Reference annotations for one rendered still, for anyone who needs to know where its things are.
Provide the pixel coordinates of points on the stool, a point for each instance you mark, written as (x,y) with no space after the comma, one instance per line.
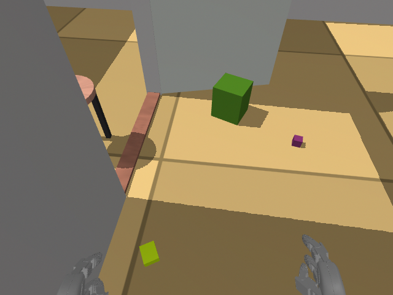
(89,92)

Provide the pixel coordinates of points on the left robot hand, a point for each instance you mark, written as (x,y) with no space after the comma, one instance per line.
(74,283)

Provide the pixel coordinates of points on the right robot hand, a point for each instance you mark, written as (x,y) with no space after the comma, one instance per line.
(325,272)

